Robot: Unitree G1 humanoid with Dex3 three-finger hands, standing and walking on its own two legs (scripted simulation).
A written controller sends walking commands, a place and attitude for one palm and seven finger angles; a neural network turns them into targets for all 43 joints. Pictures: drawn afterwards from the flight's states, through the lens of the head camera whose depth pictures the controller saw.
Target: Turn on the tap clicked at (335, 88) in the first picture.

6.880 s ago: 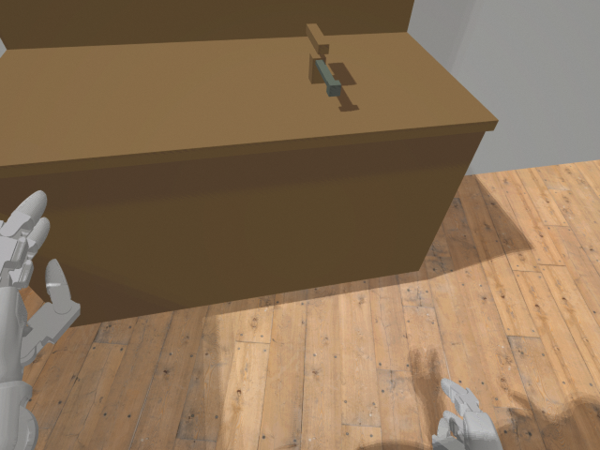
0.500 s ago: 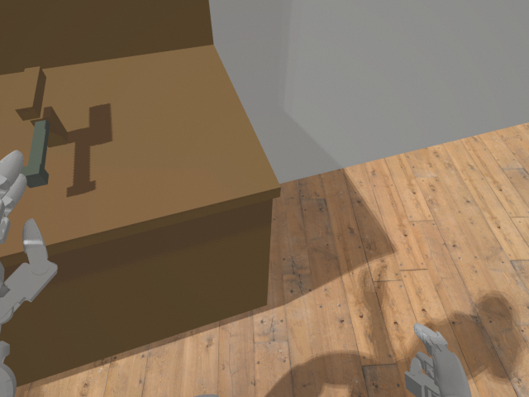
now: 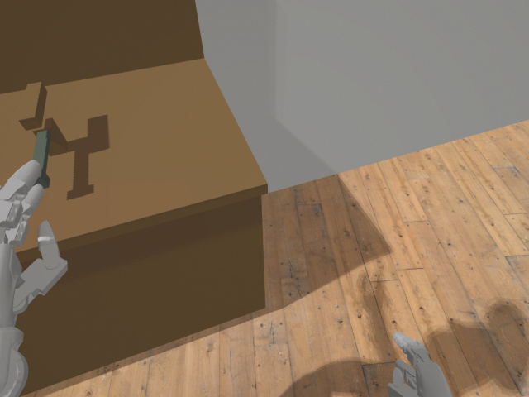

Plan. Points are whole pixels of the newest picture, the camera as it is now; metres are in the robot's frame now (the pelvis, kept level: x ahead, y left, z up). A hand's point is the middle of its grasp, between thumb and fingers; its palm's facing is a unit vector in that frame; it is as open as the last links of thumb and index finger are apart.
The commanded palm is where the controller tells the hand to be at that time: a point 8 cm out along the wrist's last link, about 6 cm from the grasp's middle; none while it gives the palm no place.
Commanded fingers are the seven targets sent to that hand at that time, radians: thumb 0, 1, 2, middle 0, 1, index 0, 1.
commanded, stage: come to a stop and stand still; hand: left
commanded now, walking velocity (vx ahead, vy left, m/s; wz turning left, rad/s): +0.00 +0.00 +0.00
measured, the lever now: (37, 179) +0.44 +0.45 +0.06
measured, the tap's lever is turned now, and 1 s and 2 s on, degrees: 0 0 0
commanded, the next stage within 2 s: look again from close up in 0.86 s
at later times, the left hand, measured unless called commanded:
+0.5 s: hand (40, 247) +0.24 +0.28 +0.16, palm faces +0.37 -0.85 -0.37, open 7.4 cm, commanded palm +0.19 +0.31 +0.18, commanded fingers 0.00 0.90 0.90 -0.20 -0.30 -0.20 -0.30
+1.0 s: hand (38, 231) +0.27 +0.30 +0.16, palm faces +0.38 -0.86 -0.35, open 7.4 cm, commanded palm +0.21 +0.33 +0.18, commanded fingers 0.00 0.90 0.90 -0.20 -0.30 -0.20 -0.30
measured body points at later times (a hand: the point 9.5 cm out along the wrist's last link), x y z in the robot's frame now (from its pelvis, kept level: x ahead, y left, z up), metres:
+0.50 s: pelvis +0.03 +0.03 +0.01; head +0.04 +0.06 +0.46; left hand +0.22 +0.33 +0.18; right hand +0.20 -0.17 -0.07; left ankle +0.06 +0.13 -0.74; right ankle +0.03 -0.09 -0.74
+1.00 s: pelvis +0.05 +0.05 +0.01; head +0.06 +0.06 +0.46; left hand +0.24 +0.34 +0.18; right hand +0.23 -0.17 -0.06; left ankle +0.06 +0.13 -0.74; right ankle +0.03 -0.09 -0.74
